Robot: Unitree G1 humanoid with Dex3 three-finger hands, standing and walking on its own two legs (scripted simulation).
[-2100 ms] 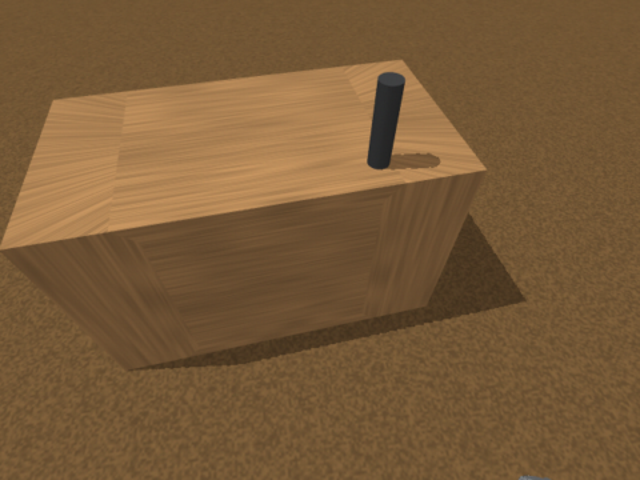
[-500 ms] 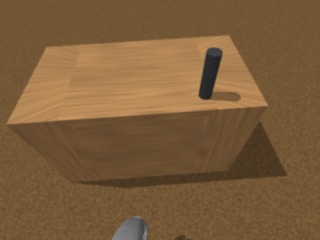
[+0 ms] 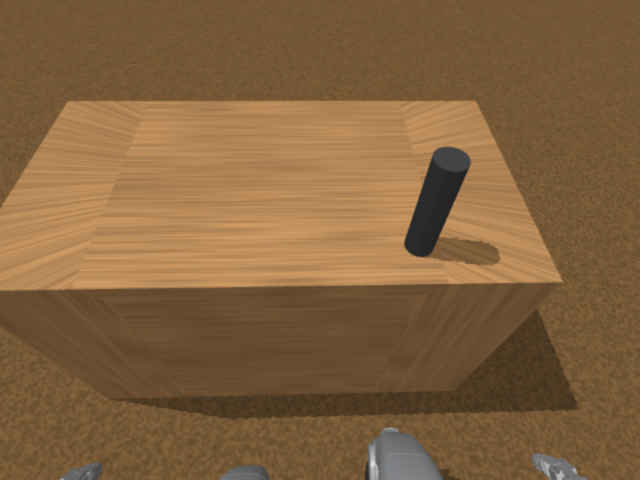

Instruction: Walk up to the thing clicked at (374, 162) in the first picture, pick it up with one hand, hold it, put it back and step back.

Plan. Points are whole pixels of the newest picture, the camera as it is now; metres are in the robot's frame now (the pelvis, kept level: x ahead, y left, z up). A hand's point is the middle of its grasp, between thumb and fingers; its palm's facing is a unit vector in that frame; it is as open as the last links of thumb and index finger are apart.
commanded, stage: walk up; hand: right
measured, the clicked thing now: (433, 207) +0.50 -0.19 +0.00
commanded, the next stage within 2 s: stand in 1.72 s
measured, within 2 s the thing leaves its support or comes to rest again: neither
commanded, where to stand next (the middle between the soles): +0.10 +0.02 m, yaw +2 degrees
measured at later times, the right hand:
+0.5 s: hand out of the picture +0.09 -0.27 -0.16, palm faces -0.13 +0.90 -0.41, open 7.4 cm
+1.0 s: hand (482, 460) +0.15 -0.22 -0.14, palm faces -0.10 +0.93 -0.34, open 7.4 cm
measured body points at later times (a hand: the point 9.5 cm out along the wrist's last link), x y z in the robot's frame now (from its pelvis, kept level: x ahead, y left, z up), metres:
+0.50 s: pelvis +0.01 +0.01 -0.02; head +0.03 +0.02 +0.43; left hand +0.06 +0.35 -0.12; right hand +0.10 -0.32 -0.13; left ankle -0.01 +0.12 -0.73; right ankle +0.10 -0.15 -0.71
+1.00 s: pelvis +0.02 +0.02 +0.01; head +0.03 +0.03 +0.46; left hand +0.09 +0.33 -0.12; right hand +0.15 -0.27 -0.11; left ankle -0.01 +0.13 -0.73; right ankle +0.06 -0.12 -0.73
